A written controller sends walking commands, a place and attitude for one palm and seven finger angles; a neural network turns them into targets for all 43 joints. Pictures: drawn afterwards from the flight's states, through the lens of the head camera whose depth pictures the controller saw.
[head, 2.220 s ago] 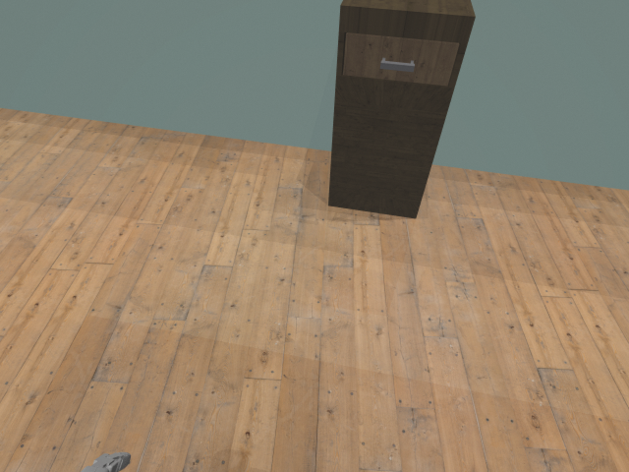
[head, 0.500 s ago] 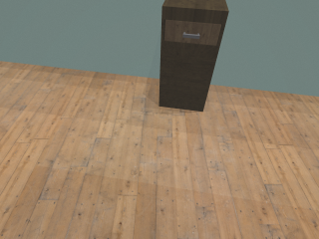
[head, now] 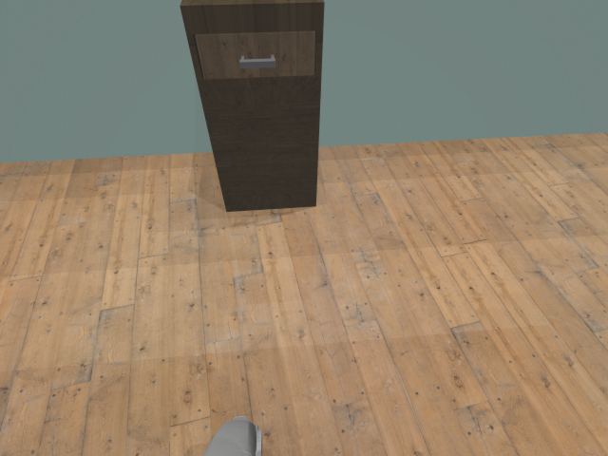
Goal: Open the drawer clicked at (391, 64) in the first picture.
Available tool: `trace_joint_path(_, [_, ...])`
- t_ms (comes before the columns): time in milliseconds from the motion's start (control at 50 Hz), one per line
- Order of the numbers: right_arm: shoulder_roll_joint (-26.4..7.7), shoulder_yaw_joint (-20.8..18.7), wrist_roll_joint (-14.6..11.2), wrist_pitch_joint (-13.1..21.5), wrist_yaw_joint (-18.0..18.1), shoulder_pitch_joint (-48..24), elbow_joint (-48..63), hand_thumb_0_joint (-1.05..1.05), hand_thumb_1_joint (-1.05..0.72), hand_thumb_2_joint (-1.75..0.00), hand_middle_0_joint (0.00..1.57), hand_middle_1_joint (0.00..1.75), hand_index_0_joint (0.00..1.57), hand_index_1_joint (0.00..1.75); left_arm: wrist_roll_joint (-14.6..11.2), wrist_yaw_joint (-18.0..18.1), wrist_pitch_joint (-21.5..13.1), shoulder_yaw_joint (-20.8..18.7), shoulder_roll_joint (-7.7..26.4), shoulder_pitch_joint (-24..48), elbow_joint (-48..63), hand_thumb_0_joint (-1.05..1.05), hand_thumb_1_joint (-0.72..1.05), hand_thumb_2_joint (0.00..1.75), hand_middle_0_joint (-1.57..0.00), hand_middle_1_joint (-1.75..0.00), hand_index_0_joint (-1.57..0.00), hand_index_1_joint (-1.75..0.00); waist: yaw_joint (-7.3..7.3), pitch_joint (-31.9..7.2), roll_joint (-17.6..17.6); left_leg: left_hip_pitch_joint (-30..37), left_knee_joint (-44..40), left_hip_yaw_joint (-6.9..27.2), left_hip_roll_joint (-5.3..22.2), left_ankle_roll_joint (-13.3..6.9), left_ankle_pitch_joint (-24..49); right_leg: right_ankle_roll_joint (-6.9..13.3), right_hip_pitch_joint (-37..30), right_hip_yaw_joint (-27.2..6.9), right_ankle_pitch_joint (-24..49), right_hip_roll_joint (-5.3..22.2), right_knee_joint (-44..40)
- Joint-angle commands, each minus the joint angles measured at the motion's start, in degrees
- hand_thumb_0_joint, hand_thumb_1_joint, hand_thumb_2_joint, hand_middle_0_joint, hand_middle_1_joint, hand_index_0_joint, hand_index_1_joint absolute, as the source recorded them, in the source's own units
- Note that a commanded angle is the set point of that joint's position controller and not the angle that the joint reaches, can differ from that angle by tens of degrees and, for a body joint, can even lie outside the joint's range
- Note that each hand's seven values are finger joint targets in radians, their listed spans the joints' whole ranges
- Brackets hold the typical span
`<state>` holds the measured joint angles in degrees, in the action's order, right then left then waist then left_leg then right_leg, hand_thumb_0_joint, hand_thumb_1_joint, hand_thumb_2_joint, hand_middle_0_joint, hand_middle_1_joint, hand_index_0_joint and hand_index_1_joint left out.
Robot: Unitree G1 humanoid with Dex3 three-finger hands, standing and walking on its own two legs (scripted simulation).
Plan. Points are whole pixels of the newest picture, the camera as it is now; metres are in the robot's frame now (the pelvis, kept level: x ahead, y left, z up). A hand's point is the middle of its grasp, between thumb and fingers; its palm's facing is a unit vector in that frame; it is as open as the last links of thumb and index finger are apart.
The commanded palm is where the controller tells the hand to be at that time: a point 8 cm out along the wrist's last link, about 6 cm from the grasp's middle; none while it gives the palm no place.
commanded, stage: walk to a spot facing it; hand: left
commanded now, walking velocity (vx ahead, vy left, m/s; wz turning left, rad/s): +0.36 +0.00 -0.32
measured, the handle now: (257, 60) +1.23 +0.26 -0.06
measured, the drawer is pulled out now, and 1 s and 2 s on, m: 0.00 0.00 0.00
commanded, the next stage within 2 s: turn to face it in 0.88 s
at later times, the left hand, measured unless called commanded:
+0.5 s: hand (176, 354) +0.30 +0.26 -0.17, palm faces -0.16 -0.97 -0.19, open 7.4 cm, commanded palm none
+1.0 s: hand (299, 254) +0.55 +0.06 -0.17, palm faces -0.47 -0.86 -0.21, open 7.3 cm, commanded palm none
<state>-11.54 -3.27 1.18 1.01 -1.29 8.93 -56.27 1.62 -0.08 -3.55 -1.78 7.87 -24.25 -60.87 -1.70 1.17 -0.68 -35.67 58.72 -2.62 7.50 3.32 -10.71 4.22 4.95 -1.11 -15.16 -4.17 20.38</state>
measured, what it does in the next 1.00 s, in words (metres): walks ahead, turning right: left foot, then right foot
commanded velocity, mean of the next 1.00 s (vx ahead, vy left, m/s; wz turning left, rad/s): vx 0.30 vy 0.00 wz -0.42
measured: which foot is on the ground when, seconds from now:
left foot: up 0.00-0.20, down 0.22-0.82, up 0.84-1.00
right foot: down 0.00-0.22, up 0.24-0.80, down 0.82-1.00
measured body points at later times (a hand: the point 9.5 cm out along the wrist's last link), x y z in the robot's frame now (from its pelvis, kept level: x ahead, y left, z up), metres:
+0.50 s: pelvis +0.20 +0.08 +0.00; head +0.20 +0.10 +0.45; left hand +0.31 +0.31 -0.16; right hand +0.15 -0.17 -0.14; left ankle +0.21 +0.16 -0.74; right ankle +0.21 -0.07 -0.64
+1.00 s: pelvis +0.37 -0.05 -0.01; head +0.40 -0.07 +0.43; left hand +0.57 +0.11 -0.16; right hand +0.27 -0.26 -0.17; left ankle +0.41 +0.10 -0.65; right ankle +0.38 -0.13 -0.74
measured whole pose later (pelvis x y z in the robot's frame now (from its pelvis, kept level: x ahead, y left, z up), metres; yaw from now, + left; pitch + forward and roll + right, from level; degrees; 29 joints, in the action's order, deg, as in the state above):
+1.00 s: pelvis +0.37 -0.05 -0.01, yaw -30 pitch -1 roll +0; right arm -9.1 -2.9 1.0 1.0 0.4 15.6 -57.8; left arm 0.9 0.2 -2.8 -3.8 10.4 -9.5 -55.5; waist 2.0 4.8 -0.4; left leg -28.5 72.1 -4.3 9.9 3.1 -20.1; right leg 5.4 17.6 6.6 -12.3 -2.7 30.3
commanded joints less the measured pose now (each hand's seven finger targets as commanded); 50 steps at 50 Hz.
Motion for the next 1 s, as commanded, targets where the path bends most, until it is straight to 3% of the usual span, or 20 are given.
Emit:
trace_joint_path(0, [-2.7, -0.4, 0.0, 1.5, -0.2, -6.9, 6.2, 0.00, -0.90, -0.90, 0.20, 0.30, 0.20, 0.30, -0.1, 1.2, -1.2, -2.3, 10.5, -4.6, 1.7, 0.00, 0.90, 0.90, -0.20, -0.30, -0.20, -0.30, -1.13, 3.9, 5.5, -5.6, -7.0, -0.5, -0.1, 0.2, 1.7, 6.7, -2.6, -13.4, 16.4, 15.6, -7.5])
trace_joint_path(100, [-2.1, -0.2, -0.3, 2.5, -0.2, -8.8, 7.3, 0.00, -0.90, -0.90, 0.20, 0.30, 0.20, 0.30, 0.1, 1.6, -0.6, -2.7, 11.0, -4.1, 1.6, 0.00, 0.90, 0.90, -0.20, -0.30, -0.20, -0.30, -1.66, 4.3, 8.1, 5.7, -19.7, -2.2, -2.7, -1.8, -1.4, 5.3, -1.5, -13.1, 25.8, 15.7, -3.2])
trace_joint_path(120, [-2.7, -0.4, -0.3, 2.7, 0.1, -6.1, 6.6, 0.00, -0.90, -0.90, 0.20, 0.30, 0.20, 0.30, 0.0, 1.5, -0.6, -2.8, 11.6, -2.9, 1.8, 0.00, 0.90, 0.90, -0.20, -0.30, -0.20, -0.30, 0.04, 3.6, 7.8, 10.8, -22.4, -3.2, -4.2, -2.2, -1.5, 4.9, -0.2, -12.4, 29.7, 15.0, -0.4])
trace_joint_path(160, [-6.4, -1.4, 0.0, 3.2, 1.4, 9.2, 1.8, 0.00, -0.90, -0.90, 0.20, 0.30, 0.20, 0.30, -0.4, 1.4, -0.7, -3.3, 11.2, -0.8, 2.3, 0.00, 0.90, 0.90, -0.20, -0.30, -0.20, -0.30, 6.48, -3.5, 3.6, 32.9, -29.8, -2.1, -4.3, -3.5, 2.7, 2.2, 7.1, -9.1, 30.3, 10.4, 15.9])
trace_joint_path(180, [-12.7, -3.0, 0.8, 3.5, 2.1, 17.5, -0.2, 0.00, -0.90, -0.90, 0.20, 0.30, 0.20, 0.30, -1.2, 0.8, -0.5, -3.3, 8.4, -2.8, 3.0, 0.00, 0.90, 0.90, -0.20, -0.30, -0.20, -0.30, 8.78, -11.0, -7.9, 47.1, -31.7, 12.9, 8.8, -6.7, 1.5, -0.4, 17.7, -3.8, 11.6, 4.4, 31.6])
trace_joint_path(200, [-16.3, -3.3, 0.6, 3.4, 2.1, 21.7, -1.1, 0.00, -0.90, -0.90, 0.20, 0.30, 0.20, 0.30, -1.3, 0.3, -0.5, -2.7, 6.3, -4.1, 4.0, 0.00, 0.90, 0.90, -0.20, -0.30, -0.20, -0.30, 7.97, -13.9, -19.8, 50.8, -40.6, 30.4, 21.8, -10.9, 0.7, -2.2, 27.9, 0.3, -17.0, -0.2, 49.5])
trace_joint_path(220, [-13.8, -2.5, 0.2, 2.8, 2.2, 18.2, -0.3, 0.00, -0.90, -0.90, 0.20, 0.30, 0.20, 0.30, -0.8, 0.4, -0.4, -3.0, 8.0, -0.4, 4.8, 0.00, 0.90, 0.90, -0.20, -0.30, -0.20, -0.30, 7.34, -8.7, -11.6, 43.1, -44.2, 31.5, 22.4, -12.5, -5.7, -1.4, 29.6, -3.2, -15.4, 3.6, 54.8])
trace_joint_path(240, [-10.1, -1.7, 0.2, 3.0, 2.1, 13.1, 0.7, 0.00, -0.90, -0.90, 0.20, 0.30, 0.20, 0.30, -0.4, 0.1, 0.0, -3.2, 7.6, 1.4, 4.8, 0.00, 0.90, 0.90, -0.20, -0.30, -0.20, -0.30, 5.11, -3.9, -8.2, 35.8, -46.1, 25.0, 19.6, -11.2, -12.6, -1.8, 31.3, -2.4, -10.9, 5.9, 56.7])
trace_joint_path(280, [-4.9, -0.3, 0.2, 3.6, 2.3, 8.0, 1.6, 0.00, -0.90, -0.90, 0.20, 0.30, 0.20, 0.30, 0.3, -1.1, 1.2, -3.4, 6.7, 4.4, 4.8, 0.00, 0.90, 0.90, -0.20, -0.30, -0.20, -0.30, 2.71, 3.6, -6.3, 23.4, -48.2, 15.7, 15.7, -9.0, -12.2, -2.6, 29.5, -1.3, -4.2, 9.4, 55.7])
trace_joint_path(340, [-3.2, 0.0, 0.0, 4.3, 2.6, 7.3, 0.8, 0.00, -0.90, -0.90, 0.20, 0.30, 0.20, 0.30, 0.5, -1.7, 3.6, -3.4, 4.3, 1.9, 4.5, 0.00, 0.90, 0.90, -0.20, -0.30, -0.20, -0.30, -0.18, 3.6, -6.7, 18.7, -49.0, 3.0, 11.9, -7.7, -7.9, -3.5, 27.5, 0.2, 1.1, 10.1, 52.7])
trace_joint_path(520, [-4.5, -0.6, -0.3, 5.0, 2.8, 15.0, -1.6, 0.00, -0.90, -0.90, 0.20, 0.30, 0.20, 0.30, 0.7, -2.9, 4.9, -3.6, 4.6, 13.7, 9.6, 0.00, 0.90, 0.90, -0.20, -0.30, -0.20, -0.30, 1.95, 5.5, -3.5, 32.1, -50.0, -5.6, 12.7, -9.7, 1.2, -6.0, 41.1, 2.6, 10.3, 12.5, 42.1])
trace_joint_path(660, [-5.8, -0.8, 0.6, 3.8, 2.4, 20.7, -4.0, 0.00, -0.90, -0.90, 0.20, 0.30, 0.20, 0.30, 0.1, -3.0, 4.0, -2.5, 4.0, 24.3, 12.8, 0.00, 0.90, 0.90, -0.20, -0.30, -0.20, -0.30, 5.66, 7.5, -6.5, 38.6, -45.7, -12.4, 14.2, -9.4, 13.9, -4.1, 35.8, 8.4, 5.6, 10.3, 22.8])
trace_joint_path(720, [-7.2, -1.4, 0.7, 3.5, 2.4, 20.2, -3.5, 0.00, -0.90, -0.90, 0.20, 0.30, 0.20, 0.30, 0.2, -2.9, 3.0, -2.7, 5.0, 21.2, 12.0, 0.00, 0.90, 0.90, -0.20, -0.30, -0.20, -0.30, 4.02, 3.9, -7.2, 41.3, -36.5, -16.4, 14.5, -8.3, 33.5, -1.3, 27.4, 11.5, 0.3, 6.2, 17.3])
trace_joint_path(760, [-8.8, -1.7, 0.3, 3.3, 2.2, 18.5, -2.4, 0.00, -0.90, -0.90, 0.20, 0.30, 0.20, 0.30, 0.4, -2.4, 1.9, -3.5, 7.6, 9.7, 8.7, 0.00, 0.90, 0.90, -0.20, -0.30, -0.20, -0.30, -1.54, -3.9, -5.8, 38.2, -18.9, -18.8, 12.6, -5.7, 44.9, 0.8, 10.1, 14.0, 1.7, 2.0, 11.4])
trace_joint_path(780, [-8.0, -1.4, -0.5, 3.2, 1.4, 17.6, -1.3, 0.00, -0.90, -0.90, 0.20, 0.30, 0.20, 0.30, 0.6, -1.9, 1.1, -4.8, 12.2, 1.7, 6.2, 0.00, 0.90, 0.90, -0.20, -0.30, -0.20, -0.30, -5.74, -9.8, -0.6, 24.4, -4.5, -19.3, 11.1, -3.2, 32.5, 3.0, -8.5, 8.1, 7.9, 6.8, 10.1])
trace_joint_path(800, [-3.5, -0.5, -1.2, 3.3, 1.3, 18.7, 1.2, 0.00, -0.90, -0.90, 0.20, 0.30, 0.20, 0.30, 0.2, -1.0, 0.5, -6.6, 19.4, -4.0, 5.3, 0.00, 0.90, 0.90, -0.20, -0.30, -0.20, -0.30, -6.59, -17.9, 13.8, 3.2, 14.1, -15.9, 0.7, 0.5, -18.4, 10.0, -26.1, -21.4, 19.5, 24.8, 7.6])
trace_joint_path(820, [-3.9, -0.4, -1.4, 3.1, 1.9, 12.5, 3.0, 0.00, -0.90, -0.90, 0.20, 0.30, 0.20, 0.30, -1.5, -0.2, 1.3, -7.1, 22.2, -5.4, 4.7, 0.00, 0.90, 0.90, -0.20, -0.30, -0.20, -0.30, -6.95, -18.8, 11.8, -2.6, 23.8, -6.3, -1.3, 0.0, -25.0, 13.2, -25.2, -29.7, 29.3, 29.1, 2.1])
trace_joint_path(840, [-3.9, -0.8, -1.3, 2.9, 2.2, 10.9, 3.1, 0.00, -0.90, -0.90, 0.20, 0.30, 0.20, 0.30, -1.7, 0.1, 1.5, -6.7, 20.5, -1.7, 5.2, 0.00, 0.90, 0.90, -0.20, -0.30, -0.20, -0.30, -5.14, -12.7, 5.7, -3.3, 25.8, -2.6, 1.6, -0.5, -19.7, 13.8, -18.6, -24.1, 27.3, 28.9, 1.0])
trace_joint_path(900, [-2.7, -0.6, 0.0, 1.4, 2.1, 9.6, 1.4, 0.00, -0.90, -0.90, 0.20, 0.30, 0.20, 0.30, -1.2, 0.6, 0.5, -4.0, 12.8, 8.6, 7.5, 0.00, 0.90, 0.90, -0.20, -0.30, -0.20, -0.30, 0.72, -2.2, 1.6, 2.8, 18.0, 0.7, 4.4, -0.4, -8.9, 7.2, 4.6, -12.0, 22.8, 21.8, -3.4])
trace_joint_path(980, [-0.2, -0.1, 0.4, -0.4, 1.9, 15.2, -1.0, 0.00, -0.90, -0.90, 0.20, 0.30, 0.20, 0.30, -0.3, 1.1, -0.5, -2.9, 10.1, 11.7, 6.9, 0.00, 0.90, 0.90, -0.20, -0.30, -0.20, -0.30, 5.31, -2.5, 4.2, 7.9, 7.4, -0.3, 2.6, 0.2, -6.1, 6.1, 12.1, -3.0, 26.2, 17.4, -4.2])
